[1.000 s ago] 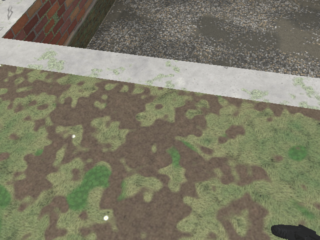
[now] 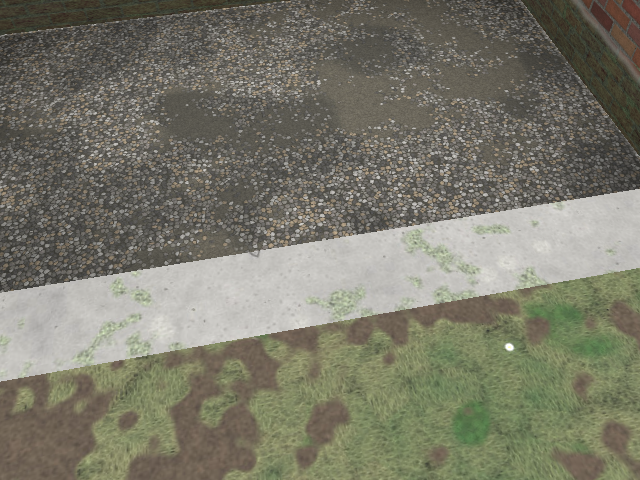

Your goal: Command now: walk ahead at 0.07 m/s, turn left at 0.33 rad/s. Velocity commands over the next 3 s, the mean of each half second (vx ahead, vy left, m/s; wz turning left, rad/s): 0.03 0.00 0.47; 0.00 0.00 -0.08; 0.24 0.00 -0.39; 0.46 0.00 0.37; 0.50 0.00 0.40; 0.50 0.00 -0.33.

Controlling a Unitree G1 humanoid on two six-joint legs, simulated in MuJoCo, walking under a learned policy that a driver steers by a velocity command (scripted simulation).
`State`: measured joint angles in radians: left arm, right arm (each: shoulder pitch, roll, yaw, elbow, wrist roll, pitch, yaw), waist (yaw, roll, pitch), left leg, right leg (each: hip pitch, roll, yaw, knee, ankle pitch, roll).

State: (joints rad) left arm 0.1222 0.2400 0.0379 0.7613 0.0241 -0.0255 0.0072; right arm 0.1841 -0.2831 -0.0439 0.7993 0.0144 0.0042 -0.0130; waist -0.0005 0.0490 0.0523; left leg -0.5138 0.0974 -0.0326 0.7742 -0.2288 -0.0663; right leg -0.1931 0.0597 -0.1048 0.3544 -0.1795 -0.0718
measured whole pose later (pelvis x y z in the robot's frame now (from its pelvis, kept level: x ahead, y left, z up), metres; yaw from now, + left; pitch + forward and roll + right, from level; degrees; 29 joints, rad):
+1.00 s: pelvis +0.07 +0.02 -0.01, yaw +11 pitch +0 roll +2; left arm 0.15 0.32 0.06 0.73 -0.02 0.02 0.02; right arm 0.18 -0.31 -0.08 0.75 -0.01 0.00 -0.03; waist 0.01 -0.04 0.05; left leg -0.26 -0.02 0.00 0.52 -0.27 0.00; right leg -0.31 0.06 0.19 0.61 -0.29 -0.01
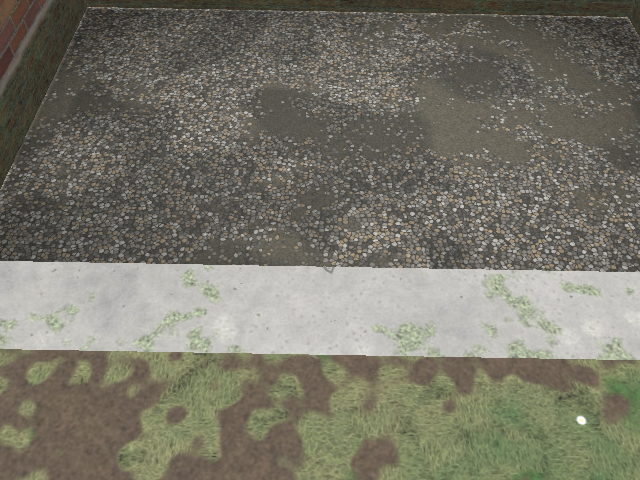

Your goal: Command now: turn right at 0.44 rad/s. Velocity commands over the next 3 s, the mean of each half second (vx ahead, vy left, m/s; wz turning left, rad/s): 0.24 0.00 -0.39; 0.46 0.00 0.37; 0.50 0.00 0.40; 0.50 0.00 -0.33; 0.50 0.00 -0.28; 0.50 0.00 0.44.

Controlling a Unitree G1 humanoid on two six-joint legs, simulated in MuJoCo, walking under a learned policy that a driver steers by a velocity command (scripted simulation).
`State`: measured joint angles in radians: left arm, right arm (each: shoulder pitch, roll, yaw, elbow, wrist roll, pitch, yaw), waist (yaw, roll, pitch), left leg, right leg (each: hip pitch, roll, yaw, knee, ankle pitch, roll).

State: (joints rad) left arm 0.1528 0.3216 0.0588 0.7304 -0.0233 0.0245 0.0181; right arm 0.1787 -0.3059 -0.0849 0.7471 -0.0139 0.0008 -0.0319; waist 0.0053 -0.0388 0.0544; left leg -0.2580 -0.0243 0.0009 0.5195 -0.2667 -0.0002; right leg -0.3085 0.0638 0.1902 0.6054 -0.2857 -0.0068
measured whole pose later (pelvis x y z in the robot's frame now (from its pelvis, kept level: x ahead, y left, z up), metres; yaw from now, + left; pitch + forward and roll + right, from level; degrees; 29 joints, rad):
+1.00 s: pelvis +0.35 -0.09 +0.00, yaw +1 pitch +2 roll +1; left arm 0.19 0.29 0.02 0.63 0.01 -0.09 0.03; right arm 0.29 -0.28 -0.06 0.70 0.00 -0.05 0.01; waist -0.02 -0.02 0.03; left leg -0.28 -0.15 -0.06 0.43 -0.17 0.11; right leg -0.62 -0.08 0.09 1.10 -0.33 0.04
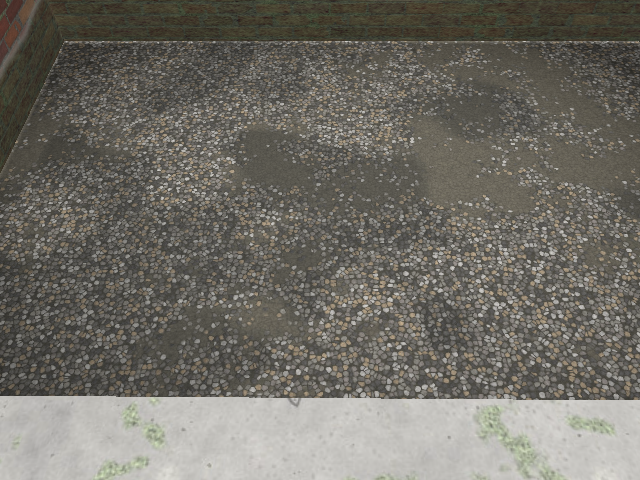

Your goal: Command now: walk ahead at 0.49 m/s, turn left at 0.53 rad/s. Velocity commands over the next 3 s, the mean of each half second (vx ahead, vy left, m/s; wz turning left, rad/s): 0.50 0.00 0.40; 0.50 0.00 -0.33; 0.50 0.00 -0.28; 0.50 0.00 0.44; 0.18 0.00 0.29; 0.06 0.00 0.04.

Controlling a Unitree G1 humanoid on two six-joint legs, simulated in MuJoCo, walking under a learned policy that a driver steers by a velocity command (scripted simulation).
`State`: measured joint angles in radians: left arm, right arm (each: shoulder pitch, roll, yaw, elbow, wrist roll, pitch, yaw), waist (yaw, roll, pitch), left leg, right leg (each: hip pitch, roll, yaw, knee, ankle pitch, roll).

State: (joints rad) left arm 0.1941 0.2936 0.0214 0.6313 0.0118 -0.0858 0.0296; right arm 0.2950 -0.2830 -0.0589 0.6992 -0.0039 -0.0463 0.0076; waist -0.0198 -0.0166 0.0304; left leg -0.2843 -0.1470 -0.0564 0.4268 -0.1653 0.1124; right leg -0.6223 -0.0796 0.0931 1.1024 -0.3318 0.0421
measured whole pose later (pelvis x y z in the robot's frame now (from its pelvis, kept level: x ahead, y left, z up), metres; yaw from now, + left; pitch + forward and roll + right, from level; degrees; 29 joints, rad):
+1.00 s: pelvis +0.33 -0.01 -0.02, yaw -1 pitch +0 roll +2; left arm 0.13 0.25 0.04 0.62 0.00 0.08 -0.02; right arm 0.38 -0.27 -0.04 0.73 -0.02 0.00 -0.03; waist -0.06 0.01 0.00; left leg -0.26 0.06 0.19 0.68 -0.42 0.01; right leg -0.45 0.01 -0.03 0.79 -0.36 -0.08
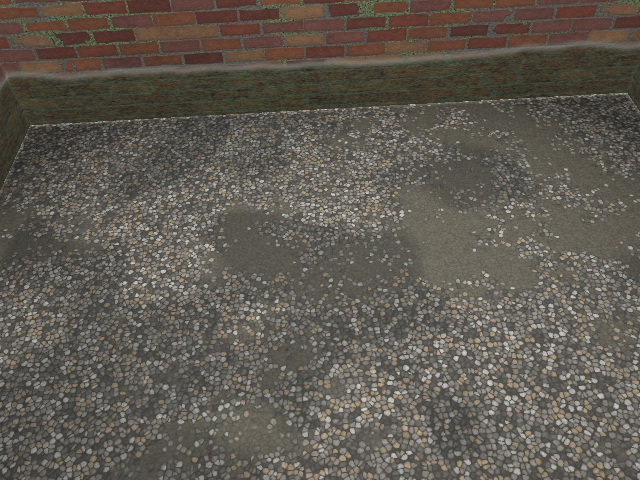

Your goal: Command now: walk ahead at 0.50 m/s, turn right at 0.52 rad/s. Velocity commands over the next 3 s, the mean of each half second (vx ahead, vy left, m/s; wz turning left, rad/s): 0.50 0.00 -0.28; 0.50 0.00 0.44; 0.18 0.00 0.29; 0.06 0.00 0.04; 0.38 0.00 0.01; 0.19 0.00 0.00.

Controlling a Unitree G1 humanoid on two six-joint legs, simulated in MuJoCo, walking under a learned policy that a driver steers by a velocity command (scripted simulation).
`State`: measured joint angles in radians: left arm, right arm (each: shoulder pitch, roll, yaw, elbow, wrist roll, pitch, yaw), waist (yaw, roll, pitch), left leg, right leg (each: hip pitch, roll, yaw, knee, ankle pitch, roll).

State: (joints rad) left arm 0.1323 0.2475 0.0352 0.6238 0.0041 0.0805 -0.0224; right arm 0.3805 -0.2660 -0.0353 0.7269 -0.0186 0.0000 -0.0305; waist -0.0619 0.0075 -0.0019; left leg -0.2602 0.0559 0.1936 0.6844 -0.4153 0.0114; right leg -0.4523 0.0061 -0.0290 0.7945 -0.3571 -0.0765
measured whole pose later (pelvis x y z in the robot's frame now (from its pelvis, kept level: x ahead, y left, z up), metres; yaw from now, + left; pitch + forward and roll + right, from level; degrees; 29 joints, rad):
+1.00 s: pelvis +0.05 -0.02 +0.00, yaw +5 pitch -2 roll -1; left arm 0.10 0.20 -0.01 0.57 0.04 0.04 0.01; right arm 0.08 -0.22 0.01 0.58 0.01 0.10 0.00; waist 0.00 -0.02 0.04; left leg -0.31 -0.18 -0.22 0.70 -0.33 0.06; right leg -0.25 0.03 -0.15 0.66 -0.38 -0.07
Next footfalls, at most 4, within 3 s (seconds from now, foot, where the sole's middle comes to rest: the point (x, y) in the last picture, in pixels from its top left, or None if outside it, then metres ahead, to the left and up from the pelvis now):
0.02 right None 0.09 -0.09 -0.75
0.38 left None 0.11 0.07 -0.75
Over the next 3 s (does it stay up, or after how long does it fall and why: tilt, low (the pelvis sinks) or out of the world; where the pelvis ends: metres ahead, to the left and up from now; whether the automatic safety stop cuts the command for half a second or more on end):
stays up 0.08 -0.03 0.02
